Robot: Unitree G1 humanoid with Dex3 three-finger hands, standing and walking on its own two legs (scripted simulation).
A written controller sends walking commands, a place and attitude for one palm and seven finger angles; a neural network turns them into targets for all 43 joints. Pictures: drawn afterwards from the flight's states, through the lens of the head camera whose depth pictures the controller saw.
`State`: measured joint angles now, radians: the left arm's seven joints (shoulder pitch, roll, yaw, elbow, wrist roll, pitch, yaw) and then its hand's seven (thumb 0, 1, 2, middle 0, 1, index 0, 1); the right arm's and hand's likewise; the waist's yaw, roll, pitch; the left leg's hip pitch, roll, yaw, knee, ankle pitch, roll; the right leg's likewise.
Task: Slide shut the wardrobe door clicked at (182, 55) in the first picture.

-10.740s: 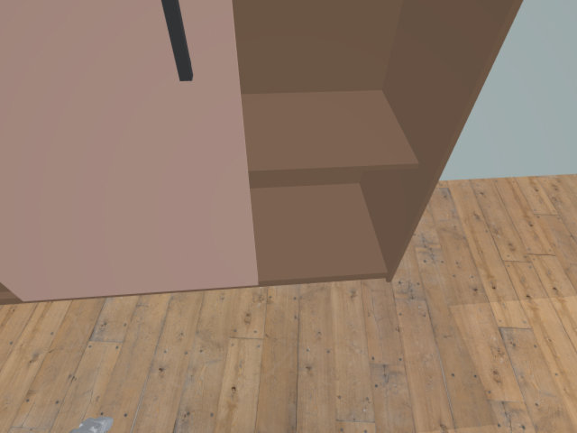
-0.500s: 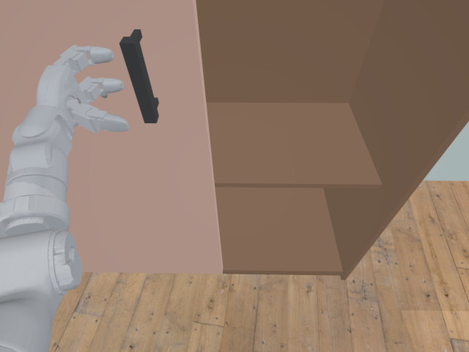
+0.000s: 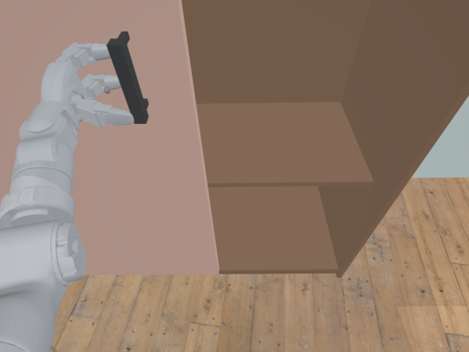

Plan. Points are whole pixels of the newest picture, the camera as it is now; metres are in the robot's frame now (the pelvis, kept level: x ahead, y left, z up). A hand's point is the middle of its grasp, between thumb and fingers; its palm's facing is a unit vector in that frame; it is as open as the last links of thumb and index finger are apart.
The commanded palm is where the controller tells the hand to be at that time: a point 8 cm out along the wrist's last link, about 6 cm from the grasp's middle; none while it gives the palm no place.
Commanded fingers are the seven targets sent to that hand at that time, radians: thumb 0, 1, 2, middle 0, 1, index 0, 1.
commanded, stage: feel for the door with the fingertips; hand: left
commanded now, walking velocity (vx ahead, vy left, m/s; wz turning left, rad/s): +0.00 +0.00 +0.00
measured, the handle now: (133, 79) +0.52 +0.17 +0.22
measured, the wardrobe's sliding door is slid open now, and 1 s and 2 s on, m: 0.52 0.52 0.52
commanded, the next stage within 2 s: slide the fingers in behind the handle in 0.12 s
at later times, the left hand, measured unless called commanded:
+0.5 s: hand (107, 88) +0.47 +0.20 +0.23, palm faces +0.02 -1.00 -0.01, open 13.8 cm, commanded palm +0.46 +0.25 +0.22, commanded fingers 0.00 -0.50 0.30 -0.30 -1.20 -0.30 -1.20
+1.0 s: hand (119, 91) +0.47 +0.18 +0.22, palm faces +0.02 -1.00 -0.01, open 14.0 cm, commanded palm +0.45 +0.23 +0.22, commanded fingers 0.00 -0.50 0.30 -0.30 -1.20 -0.30 -1.20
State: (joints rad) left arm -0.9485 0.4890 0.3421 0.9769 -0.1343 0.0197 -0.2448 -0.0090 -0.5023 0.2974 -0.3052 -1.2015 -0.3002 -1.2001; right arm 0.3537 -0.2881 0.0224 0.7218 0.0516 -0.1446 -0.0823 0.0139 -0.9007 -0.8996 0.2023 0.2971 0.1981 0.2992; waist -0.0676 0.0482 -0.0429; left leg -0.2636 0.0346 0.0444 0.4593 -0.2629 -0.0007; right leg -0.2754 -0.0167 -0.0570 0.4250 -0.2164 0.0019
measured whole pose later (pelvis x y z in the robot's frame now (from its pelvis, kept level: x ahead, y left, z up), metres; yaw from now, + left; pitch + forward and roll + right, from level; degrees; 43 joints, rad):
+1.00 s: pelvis +0.00 +0.01 +0.00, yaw +0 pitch +4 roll -1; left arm -0.94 0.40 0.30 0.90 -0.14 0.02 -0.18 -0.01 -0.50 0.30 -0.31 -1.22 -0.30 -1.20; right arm 0.34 -0.27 0.02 0.73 0.04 -0.18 -0.06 0.01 -0.90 -0.90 0.20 0.30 0.20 0.30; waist -0.05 0.04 -0.05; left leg -0.28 0.02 0.05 0.48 -0.27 0.01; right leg -0.29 -0.03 -0.05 0.44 -0.22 0.01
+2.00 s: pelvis -0.01 +0.00 +0.00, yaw -1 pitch +4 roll +0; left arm -0.97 0.38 0.30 0.96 -0.12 0.00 -0.14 -0.01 -0.50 0.30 -0.34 -1.23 -0.30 -1.21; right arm 0.36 -0.28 0.01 0.75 0.04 -0.17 -0.07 0.01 -0.90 -0.90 0.20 0.30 0.20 0.30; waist -0.07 0.05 -0.04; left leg -0.27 0.03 0.05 0.46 -0.26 0.00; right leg -0.29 -0.02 -0.05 0.43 -0.21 0.00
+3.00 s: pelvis +0.00 +0.00 +0.00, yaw -1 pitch +4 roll -1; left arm -0.96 0.37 0.31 0.93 -0.12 0.02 -0.14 0.01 0.71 0.85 -0.45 -1.40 -0.42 -1.39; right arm 0.34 -0.27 0.02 0.73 0.04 -0.15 -0.07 0.01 -0.90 -0.90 0.20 0.30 0.20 0.30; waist -0.07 0.05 -0.04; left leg -0.27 0.03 0.05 0.47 -0.27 0.00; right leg -0.28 -0.02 -0.05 0.44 -0.22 0.00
